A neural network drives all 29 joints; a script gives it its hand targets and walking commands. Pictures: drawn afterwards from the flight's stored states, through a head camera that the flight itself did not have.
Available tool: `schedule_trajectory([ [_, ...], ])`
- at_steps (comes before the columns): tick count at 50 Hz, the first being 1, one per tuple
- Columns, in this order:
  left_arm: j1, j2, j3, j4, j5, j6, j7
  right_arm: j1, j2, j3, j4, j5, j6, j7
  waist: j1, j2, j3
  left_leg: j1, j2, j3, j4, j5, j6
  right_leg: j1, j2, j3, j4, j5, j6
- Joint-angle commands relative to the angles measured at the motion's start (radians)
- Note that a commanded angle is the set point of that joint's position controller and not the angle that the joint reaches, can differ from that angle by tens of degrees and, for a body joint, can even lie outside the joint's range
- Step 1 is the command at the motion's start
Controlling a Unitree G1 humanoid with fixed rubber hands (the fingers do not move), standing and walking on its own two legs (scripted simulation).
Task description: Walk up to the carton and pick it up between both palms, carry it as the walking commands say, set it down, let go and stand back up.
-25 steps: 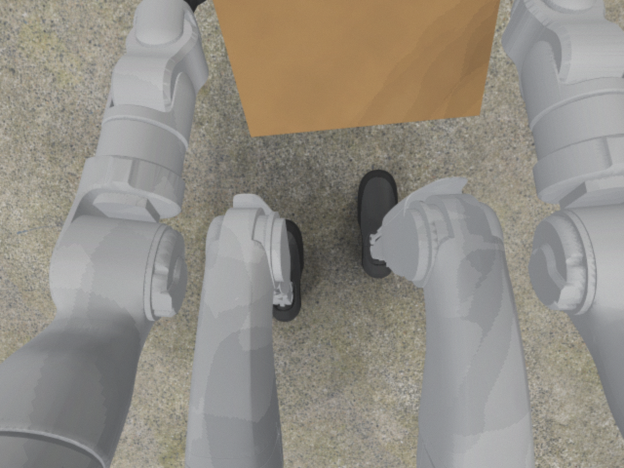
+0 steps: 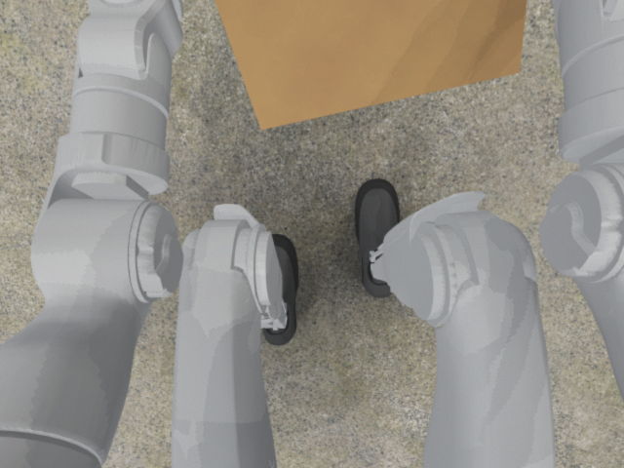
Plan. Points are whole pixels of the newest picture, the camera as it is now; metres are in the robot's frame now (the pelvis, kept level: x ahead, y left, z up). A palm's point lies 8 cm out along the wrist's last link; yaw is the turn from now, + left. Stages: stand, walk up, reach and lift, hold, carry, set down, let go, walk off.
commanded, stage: set down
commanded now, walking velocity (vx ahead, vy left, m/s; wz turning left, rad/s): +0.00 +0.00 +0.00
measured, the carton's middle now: out of the picture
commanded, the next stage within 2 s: none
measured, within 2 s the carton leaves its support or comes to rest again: neither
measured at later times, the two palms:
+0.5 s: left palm out of the picture +0.61 +0.09 -0.14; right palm out of the picture +0.59 -0.23 -0.13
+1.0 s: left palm out of the picture +0.60 +0.08 -0.14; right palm out of the picture +0.59 -0.23 -0.13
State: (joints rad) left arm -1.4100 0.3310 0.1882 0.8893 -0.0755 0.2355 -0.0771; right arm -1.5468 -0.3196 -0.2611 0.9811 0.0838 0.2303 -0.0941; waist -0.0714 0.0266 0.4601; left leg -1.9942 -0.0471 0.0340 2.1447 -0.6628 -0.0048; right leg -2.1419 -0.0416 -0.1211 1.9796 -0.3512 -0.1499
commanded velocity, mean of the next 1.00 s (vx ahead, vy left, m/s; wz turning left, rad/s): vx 0.00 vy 0.00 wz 0.00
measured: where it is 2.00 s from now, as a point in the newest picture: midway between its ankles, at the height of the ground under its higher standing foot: (327, 283)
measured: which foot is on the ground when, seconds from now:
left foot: down 0.00-1.00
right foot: down 0.00-1.00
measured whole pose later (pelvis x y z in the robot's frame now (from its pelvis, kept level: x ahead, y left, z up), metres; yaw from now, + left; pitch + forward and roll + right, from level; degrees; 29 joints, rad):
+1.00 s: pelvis +0.03 +0.00 -0.01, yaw +0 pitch +35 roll +2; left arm -1.46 0.22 0.29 0.89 0.07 0.21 -0.14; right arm -1.46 -0.35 -0.33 0.93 0.06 0.16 0.05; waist -0.05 0.01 0.36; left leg -2.06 -0.05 0.04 2.20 -0.76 0.01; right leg -2.24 -0.03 -0.12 2.05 -0.43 -0.15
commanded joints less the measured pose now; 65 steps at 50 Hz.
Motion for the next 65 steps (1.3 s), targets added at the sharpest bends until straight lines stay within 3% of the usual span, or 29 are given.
schedule_trajectory([
  [1, -0.568, -0.755, -0.078, -0.008, 0.066, 0.034, -0.190, -0.340, 0.879, 0.210, 0.120, -0.040, 0.081, 0.284, 0.067, -0.083, -1.028, -0.290, -0.025, 0.012, -0.155, -0.080, 0.066, 0.978, 0.101, 0.337, -0.099, -0.175, 0.090],
  [2, -0.517, -0.780, -0.071, 0.020, 0.090, 0.045, -0.193, -0.325, 0.902, 0.221, 0.119, -0.040, 0.083, 0.296, 0.081, -0.082, -0.995, -0.271, -0.030, 0.007, -0.177, -0.077, 0.072, 0.938, 0.108, 0.303, -0.086, -0.146, 0.091],
  [3, -0.469, -0.794, -0.057, 0.042, 0.114, 0.053, -0.193, -0.336, 0.902, 0.236, 0.102, -0.026, 0.085, 0.306, 0.119, -0.066, -1.009, -0.245, -0.031, 0.010, -0.175, -0.066, 0.073, 0.927, 0.106, 0.306, -0.078, -0.131, 0.095],
  [9, -0.299, -0.867, -0.019, 0.050, 0.170, 0.061, -0.189, -0.266, 0.993, 0.313, 0.017, 0.023, 0.089, 0.338, 0.206, -0.123, -1.053, -0.267, -0.040, 0.023, -0.158, 0.003, 0.079, 1.014, 0.104, 0.327, -0.040, 0.033, 0.119],
  [13, -0.229, -0.910, -0.028, 0.036, 0.148, 0.048, -0.199, -0.141, 1.047, 0.313, 0.024, 0.006, 0.089, 0.339, 0.164, -0.148, -1.089, -0.359, -0.046, 0.030, -0.149, 0.025, 0.071, 1.143, 0.102, 0.354, -0.023, 0.194, 0.117],
  [18, -0.164, -0.976, -0.075, 0.032, 0.127, 0.024, -0.191, -0.006, 1.085, 0.303, 0.033, -0.016, 0.073, 0.343, 0.133, -0.140, -1.151, -0.437, -0.048, 0.024, -0.167, 0.085, 0.049, 1.225, 0.095, 0.353, 0.000, 0.402, 0.103],
  [19, -0.145, -0.965, -0.070, 0.038, 0.139, 0.021, -0.187, 0.003, 1.099, 0.307, 0.029, -0.019, 0.070, 0.347, 0.145, -0.151, -1.129, -0.452, -0.047, 0.021, -0.179, 0.097, 0.048, 1.221, 0.092, 0.349, -0.004, 0.426, 0.106],
  [24, -0.134, -0.945, -0.071, 0.060, 0.158, 0.017, -0.169, -0.012, 1.029, 0.277, 0.046, -0.031, 0.060, 0.353, 0.144, -0.124, -1.060, -0.394, -0.053, 0.002, -0.206, 0.094, 0.044, 1.071, 0.099, 0.326, -0.013, 0.347, 0.112],
  [26, -0.157, -0.916, -0.060, 0.071, 0.161, 0.024, -0.165, -0.039, 0.969, 0.256, 0.066, -0.040, 0.062, 0.349, 0.133, -0.106, -1.008, -0.334, -0.055, -0.009, -0.203, 0.059, 0.052, 0.965, 0.105, 0.320, -0.030, 0.228, 0.118],
  [27, -0.157, -0.890, -0.048, 0.076, 0.171, 0.025, -0.158, -0.034, 0.969, 0.259, 0.092, -0.041, 0.066, 0.350, 0.147, -0.117, -0.988, -0.316, -0.051, -0.011, -0.201, 0.042, 0.054, 0.940, 0.102, 0.316, -0.032, 0.184, 0.120],
  [28, -0.168, -0.891, -0.043, 0.080, 0.173, 0.028, -0.156, -0.054, 0.939, 0.254, 0.080, -0.050, 0.062, 0.343, 0.135, -0.105, -0.981, -0.306, -0.052, -0.009, -0.192, 0.028, 0.055, 0.926, 0.102, 0.322, -0.041, 0.152, 0.118],
  [30, -0.169, -0.848, -0.032, 0.076, 0.172, 0.024, -0.156, -0.055, 0.945, 0.253, 0.101, -0.053, 0.068, 0.343, 0.158, -0.124, -0.967, -0.331, -0.049, 0.002, -0.182, -0.005, 0.057, 0.949, 0.097, 0.342, -0.051, 0.116, 0.120],
  [35, -0.180, -0.799, -0.001, 0.096, 0.183, 0.027, -0.151, -0.052, 0.886, 0.210, 0.127, -0.086, 0.067, 0.322, 0.148, -0.125, -0.923, -0.313, -0.041, -0.003, -0.184, -0.035, 0.064, 0.917, 0.094, 0.345, -0.071, 0.035, 0.128],
  [37, -0.120, -0.770, 0.024, 0.154, 0.197, 0.032, -0.142, -0.036, 0.849, 0.204, 0.153, -0.082, 0.065, 0.317, 0.168, -0.130, -0.881, -0.321, -0.041, 0.000, -0.182, -0.050, 0.063, 0.912, 0.091, 0.342, -0.068, 0.021, 0.129],
  [48, -0.088, -0.628, 0.065, 0.176, 0.203, 0.004, -0.091, 0.023, 0.673, 0.144, 0.171, -0.130, 0.028, 0.257, 0.156, -0.127, -0.872, -0.301, -0.035, 0.002, -0.170, -0.032, 0.056, 0.916, 0.092, 0.353, -0.084, 0.042, 0.126],
  [49, -0.071, -0.629, 0.080, 0.195, 0.204, 0.000, -0.088, -0.004, 0.650, 0.164, 0.166, -0.117, 0.024, 0.250, 0.171, -0.118, -0.871, -0.323, -0.033, 0.004, -0.158, -0.042, 0.055, 0.938, 0.085, 0.381, -0.086, 0.035, 0.126],
  [52, -0.075, -0.589, 0.071, 0.183, 0.199, -0.010, -0.068, 0.014, 0.596, 0.145, 0.152, -0.132, 0.007, 0.230, 0.144, -0.138, -0.892, -0.311, -0.033, 0.000, -0.163, -0.033, 0.052, 0.950, 0.087, 0.362, -0.082, 0.074, 0.127],
  [54, -0.058, -0.552, 0.087, 0.216, 0.207, -0.013, -0.054, 0.041, 0.584, 0.133, 0.201, -0.127, 0.009, 0.226, 0.163, -0.126, -0.865, -0.296, -0.029, 0.003, -0.166, -0.042, 0.051, 0.920, 0.084, 0.365, -0.089, 0.041, 0.130],
  [56, -0.033, -0.528, 0.103, 0.231, 0.210, -0.017, -0.043, 0.047, 0.526, 0.125, 0.179, -0.143, -0.002, 0.211, 0.159, -0.125, -0.879, -0.309, -0.029, 0.003, -0.158, -0.044, 0.050, 0.935, 0.084, 0.375, -0.088, 0.043, 0.128],
  [65, -0.069, -0.410, 0.084, 0.214, 0.173, -0.051, 0.008, 0.019, 0.389, 0.134, 0.167, -0.111, -0.042, 0.162, 0.147, -0.124, -0.942, -0.318, -0.028, 0.001, -0.141, -0.031, 0.040, 0.974, 0.081, 0.388, -0.072, 0.112, 0.126],
])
